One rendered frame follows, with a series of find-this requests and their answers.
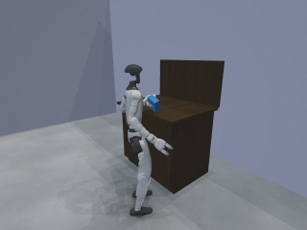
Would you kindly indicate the robot left hand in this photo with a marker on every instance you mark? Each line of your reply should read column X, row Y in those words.
column 146, row 100

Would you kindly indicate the table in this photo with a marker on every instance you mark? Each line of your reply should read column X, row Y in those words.
column 189, row 93

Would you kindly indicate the sponge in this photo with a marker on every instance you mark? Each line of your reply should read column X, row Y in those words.
column 154, row 102

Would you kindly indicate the humanoid robot torso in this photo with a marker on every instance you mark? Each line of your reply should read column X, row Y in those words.
column 131, row 132

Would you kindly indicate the left robot upper arm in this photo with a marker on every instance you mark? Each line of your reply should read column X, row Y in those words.
column 122, row 106

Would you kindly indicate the left robot foot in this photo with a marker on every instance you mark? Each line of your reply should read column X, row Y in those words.
column 149, row 192

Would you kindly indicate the right robot upper arm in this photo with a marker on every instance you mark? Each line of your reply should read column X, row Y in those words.
column 135, row 98

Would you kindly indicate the robot right hand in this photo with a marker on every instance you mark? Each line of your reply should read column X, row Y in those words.
column 160, row 145

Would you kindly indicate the robot right forearm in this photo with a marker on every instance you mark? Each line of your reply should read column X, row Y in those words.
column 138, row 127

